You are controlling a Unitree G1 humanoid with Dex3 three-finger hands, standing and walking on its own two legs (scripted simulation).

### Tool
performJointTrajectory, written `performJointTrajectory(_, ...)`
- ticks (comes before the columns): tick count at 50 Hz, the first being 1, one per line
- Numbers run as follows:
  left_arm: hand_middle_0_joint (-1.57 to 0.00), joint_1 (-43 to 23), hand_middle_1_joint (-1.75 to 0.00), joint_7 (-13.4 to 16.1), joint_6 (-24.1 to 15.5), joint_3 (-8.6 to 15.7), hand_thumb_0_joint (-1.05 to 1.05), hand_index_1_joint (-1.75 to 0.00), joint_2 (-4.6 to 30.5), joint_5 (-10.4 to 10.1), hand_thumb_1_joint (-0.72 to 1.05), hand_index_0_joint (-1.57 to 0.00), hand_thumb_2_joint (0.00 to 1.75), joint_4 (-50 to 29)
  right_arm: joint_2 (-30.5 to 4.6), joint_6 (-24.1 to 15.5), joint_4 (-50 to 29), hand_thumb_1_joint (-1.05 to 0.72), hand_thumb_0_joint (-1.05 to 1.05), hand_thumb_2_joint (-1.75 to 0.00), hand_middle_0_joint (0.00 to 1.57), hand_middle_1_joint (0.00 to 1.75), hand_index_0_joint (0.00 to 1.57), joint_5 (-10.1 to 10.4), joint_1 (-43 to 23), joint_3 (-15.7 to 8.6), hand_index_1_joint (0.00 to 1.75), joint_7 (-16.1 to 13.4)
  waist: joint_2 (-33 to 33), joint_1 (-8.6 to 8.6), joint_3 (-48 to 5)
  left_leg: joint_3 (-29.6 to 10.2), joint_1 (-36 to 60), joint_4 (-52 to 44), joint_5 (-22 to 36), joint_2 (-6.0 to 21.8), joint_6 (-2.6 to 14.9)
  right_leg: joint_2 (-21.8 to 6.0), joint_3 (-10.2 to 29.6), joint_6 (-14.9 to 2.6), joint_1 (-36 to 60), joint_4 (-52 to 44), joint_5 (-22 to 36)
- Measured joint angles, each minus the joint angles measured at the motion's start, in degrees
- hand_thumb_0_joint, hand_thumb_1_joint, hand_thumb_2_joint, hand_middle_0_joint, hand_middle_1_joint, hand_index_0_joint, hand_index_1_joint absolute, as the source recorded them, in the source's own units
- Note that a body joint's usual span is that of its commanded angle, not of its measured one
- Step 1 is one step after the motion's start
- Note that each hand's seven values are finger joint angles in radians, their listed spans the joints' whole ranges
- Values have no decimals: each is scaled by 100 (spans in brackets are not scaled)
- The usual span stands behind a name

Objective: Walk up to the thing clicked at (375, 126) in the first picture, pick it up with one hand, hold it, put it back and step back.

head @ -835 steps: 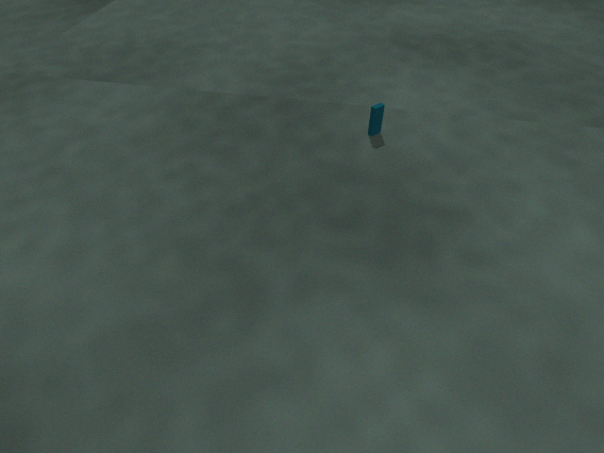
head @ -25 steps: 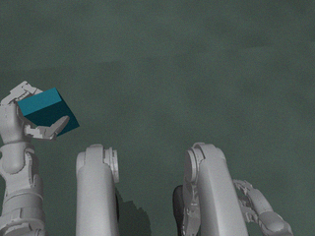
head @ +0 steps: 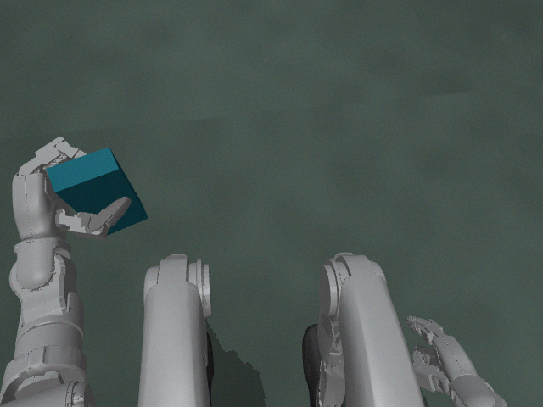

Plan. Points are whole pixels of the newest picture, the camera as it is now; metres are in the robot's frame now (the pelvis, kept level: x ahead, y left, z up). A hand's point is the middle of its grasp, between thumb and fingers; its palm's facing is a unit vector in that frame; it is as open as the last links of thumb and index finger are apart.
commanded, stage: settle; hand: left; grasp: from the side
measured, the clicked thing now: (106, 198) +0.40 +0.25 -0.05
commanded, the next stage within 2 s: lift in 0.14 s
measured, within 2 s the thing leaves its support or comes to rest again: neither
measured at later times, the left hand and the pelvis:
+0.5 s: hand (83, 181) +0.40 +0.26 +0.00, palm faces +0.20 -0.98 -0.04, open 8.1 cm; pelvis +0.00 +0.00 +0.02, yaw +1 degrees
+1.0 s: hand (17, 134) +0.38 +0.25 +0.14, palm faces +0.21 -0.98 -0.04, open 8.0 cm; pelvis +0.02 +0.00 +0.13, yaw +3 degrees
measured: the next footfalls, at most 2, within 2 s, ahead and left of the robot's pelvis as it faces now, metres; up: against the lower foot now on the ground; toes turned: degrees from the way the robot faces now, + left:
none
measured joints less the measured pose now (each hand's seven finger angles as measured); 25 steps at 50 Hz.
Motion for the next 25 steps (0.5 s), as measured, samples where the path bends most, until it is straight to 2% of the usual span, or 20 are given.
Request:
performJointTrajectory(15, -95, -246, -126, 8, -28, 79, 2, -128, 2, 97, -31, -93, 109, 326, 25, -3, 64, -90, 0, -89, 20, 30, 20, -3, 169, -26, 30, -6, 25, -55, -56, 68, 122, -158, 53, -4, 16, -13, 51, 4, 102, -126, 39)
performJointTrajectory(25, -96, -44, -124, -134, 89, 43, 2, -126, -94, -69, -30, -94, 107, -30, 50, -35, 72, -92, 0, -89, 20, 30, 20, 106, 277, -103, 30, -66, 68, -19, -162, 130, 309, -399, 71, -6, 19, -31, 88, 1, 264, -330, 42)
